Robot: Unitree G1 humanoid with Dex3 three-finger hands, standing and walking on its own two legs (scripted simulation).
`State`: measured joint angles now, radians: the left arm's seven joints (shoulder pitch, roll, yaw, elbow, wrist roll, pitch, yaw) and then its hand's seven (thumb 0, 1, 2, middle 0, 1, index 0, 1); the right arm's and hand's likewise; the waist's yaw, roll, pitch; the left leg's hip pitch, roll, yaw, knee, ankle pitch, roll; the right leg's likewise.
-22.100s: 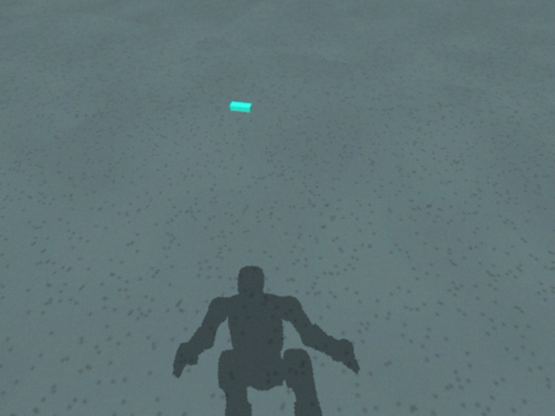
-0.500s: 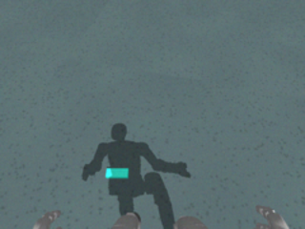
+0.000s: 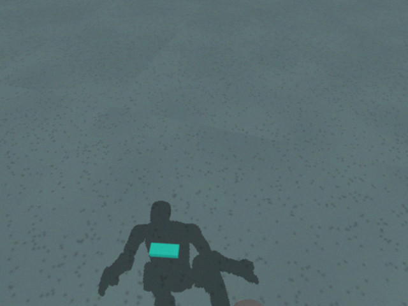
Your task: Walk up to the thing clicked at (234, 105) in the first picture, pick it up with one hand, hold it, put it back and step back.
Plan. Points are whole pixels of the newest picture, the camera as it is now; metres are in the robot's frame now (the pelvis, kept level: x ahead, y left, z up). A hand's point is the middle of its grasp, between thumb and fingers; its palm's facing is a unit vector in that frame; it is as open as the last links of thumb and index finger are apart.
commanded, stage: walk up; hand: left
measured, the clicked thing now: (164, 250) +0.52 +0.18 -0.75
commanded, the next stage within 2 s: stand in 1.40 s
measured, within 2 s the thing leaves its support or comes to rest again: neither
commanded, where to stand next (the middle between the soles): +0.12 -0.03 m, yaw -4 degrees
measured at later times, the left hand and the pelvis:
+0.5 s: hand (103, 305) +0.18 +0.23 -0.16, palm faces -0.11 -0.93 -0.34, open 7.3 cm; pelvis +0.00 +0.01 -0.02, yaw -4 degrees
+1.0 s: hand out of the picture +0.10 +0.25 -0.13, palm faces -0.14 -0.91 -0.40, open 7.3 cm; pelvis +0.03 -0.02 +0.00, yaw -7 degrees
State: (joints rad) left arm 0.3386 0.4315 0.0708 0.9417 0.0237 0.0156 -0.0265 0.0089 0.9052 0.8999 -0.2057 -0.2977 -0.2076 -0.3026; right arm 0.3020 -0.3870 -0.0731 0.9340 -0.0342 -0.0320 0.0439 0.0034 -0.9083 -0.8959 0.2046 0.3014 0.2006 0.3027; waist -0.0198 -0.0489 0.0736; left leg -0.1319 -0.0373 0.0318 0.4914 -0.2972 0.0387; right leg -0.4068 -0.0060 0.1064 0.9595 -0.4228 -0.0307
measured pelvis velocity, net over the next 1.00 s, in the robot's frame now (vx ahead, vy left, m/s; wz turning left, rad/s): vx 0.03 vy -0.02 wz -0.12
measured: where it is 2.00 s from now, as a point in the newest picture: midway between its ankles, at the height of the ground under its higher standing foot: outside the picture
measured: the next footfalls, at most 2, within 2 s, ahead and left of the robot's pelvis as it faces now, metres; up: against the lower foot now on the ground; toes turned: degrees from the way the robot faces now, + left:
right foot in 0.26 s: +0.16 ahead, -0.14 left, +0.00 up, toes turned -3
right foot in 0.78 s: +0.03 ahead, -0.14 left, +0.00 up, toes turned -7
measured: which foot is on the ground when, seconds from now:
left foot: down 0.00-0.82, up 0.84-1.00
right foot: up 0.00-0.24, down 0.26-0.52, up 0.54-0.76, down 0.78-1.00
